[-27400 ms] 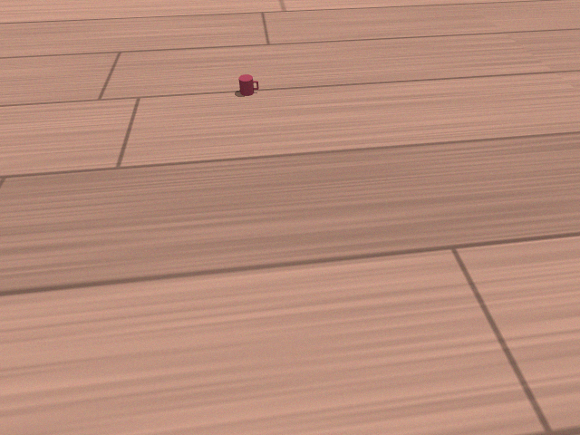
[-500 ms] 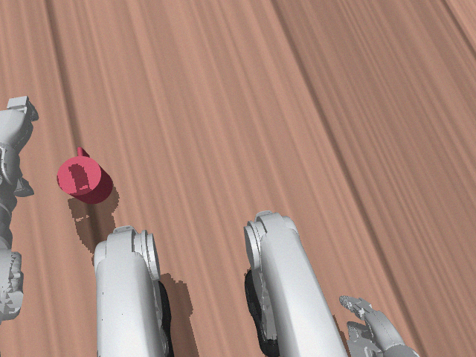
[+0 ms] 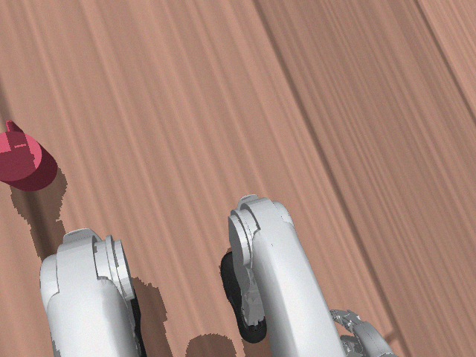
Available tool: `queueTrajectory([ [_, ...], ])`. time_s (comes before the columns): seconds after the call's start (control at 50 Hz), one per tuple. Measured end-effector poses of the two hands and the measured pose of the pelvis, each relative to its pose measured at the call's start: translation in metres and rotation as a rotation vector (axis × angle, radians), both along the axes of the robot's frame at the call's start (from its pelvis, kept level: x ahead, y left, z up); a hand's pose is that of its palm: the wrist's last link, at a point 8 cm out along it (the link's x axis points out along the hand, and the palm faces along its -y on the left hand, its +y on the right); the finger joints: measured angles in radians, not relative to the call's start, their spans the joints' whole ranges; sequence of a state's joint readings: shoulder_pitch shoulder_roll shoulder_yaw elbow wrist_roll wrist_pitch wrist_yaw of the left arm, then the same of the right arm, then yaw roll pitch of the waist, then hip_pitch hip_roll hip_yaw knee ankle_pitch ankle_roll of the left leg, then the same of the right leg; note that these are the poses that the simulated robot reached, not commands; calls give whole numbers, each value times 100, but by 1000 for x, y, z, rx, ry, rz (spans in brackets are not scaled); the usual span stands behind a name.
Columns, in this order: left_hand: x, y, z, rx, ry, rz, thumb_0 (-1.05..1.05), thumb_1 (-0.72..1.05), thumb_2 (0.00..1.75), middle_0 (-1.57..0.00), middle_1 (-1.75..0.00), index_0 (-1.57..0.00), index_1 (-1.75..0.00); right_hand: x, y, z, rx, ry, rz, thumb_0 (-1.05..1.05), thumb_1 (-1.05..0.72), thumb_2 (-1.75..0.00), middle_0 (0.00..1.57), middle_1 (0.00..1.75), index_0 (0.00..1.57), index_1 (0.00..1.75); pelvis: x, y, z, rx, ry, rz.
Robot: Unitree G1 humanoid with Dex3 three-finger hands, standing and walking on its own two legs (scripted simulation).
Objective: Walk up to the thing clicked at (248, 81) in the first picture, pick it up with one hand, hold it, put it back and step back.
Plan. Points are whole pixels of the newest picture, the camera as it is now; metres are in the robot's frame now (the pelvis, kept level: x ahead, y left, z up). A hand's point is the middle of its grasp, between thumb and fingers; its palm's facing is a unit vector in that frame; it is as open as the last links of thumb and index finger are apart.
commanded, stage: home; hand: left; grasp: from above
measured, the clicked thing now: (21, 155) +0.49 +0.31 -0.27
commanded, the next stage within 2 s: none
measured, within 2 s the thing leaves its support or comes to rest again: neither
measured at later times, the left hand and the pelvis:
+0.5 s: hand out of the picture +0.37 +0.30 +0.03, palm faces -0.28 -0.54 -0.80, open 9.2 cm; pelvis +0.02 +0.00 +0.13, yaw +4 degrees
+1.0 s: hand out of the picture +0.25 +0.24 +0.23, palm faces +0.14 -0.93 -0.34, open 7.4 cm; pelvis +0.06 +0.00 +0.32, yaw +9 degrees
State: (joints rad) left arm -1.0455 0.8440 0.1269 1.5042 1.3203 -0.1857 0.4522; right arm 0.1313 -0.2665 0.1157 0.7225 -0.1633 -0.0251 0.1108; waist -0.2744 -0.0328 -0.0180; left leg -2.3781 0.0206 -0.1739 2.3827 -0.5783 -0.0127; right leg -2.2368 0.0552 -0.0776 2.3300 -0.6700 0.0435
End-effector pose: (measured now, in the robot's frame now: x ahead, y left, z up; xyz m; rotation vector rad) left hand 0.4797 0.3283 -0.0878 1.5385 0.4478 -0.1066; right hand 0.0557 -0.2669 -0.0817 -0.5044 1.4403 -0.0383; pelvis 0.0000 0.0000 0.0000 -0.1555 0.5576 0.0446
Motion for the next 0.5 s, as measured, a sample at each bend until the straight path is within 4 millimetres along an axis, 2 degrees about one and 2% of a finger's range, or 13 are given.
queueTrajectory([
  [0.12,8,9,21,30,54,68,0,-44,94,-14,-95,-14,-93,-8,17,-6,82,21,-55,1,-90,-89,20,30,20,30,8,0,10,6,35,-5],
  [0.2,5,7,42,-22,76,85,0,-34,90,-19,-82,-18,-81,-3,23,3,121,25,-88,1,-90,-89,20,30,20,30,14,0,27,12,56,1],
  [0.26,-7,2,63,-94,75,93,0,-21,85,-20,-69,-19,-69,8,22,17,133,12,-105,1,-90,-89,20,30,20,30,19,0,45,17,69,8],
  [0.36,-45,-3,106,-247,52,149,0,8,79,-20,-50,-19,-49,44,14,50,128,-60,-83,1,-90,-89,20,30,20,30,22,0,82,24,69,19],
  [0.5,-109,-3,166,-455,21,282,0,55,84,-21,-35,-20,-35,115,7,111,102,-262,-9,1,-91,-89,20,30,20,30,20,-1,134,34,33,41],
])
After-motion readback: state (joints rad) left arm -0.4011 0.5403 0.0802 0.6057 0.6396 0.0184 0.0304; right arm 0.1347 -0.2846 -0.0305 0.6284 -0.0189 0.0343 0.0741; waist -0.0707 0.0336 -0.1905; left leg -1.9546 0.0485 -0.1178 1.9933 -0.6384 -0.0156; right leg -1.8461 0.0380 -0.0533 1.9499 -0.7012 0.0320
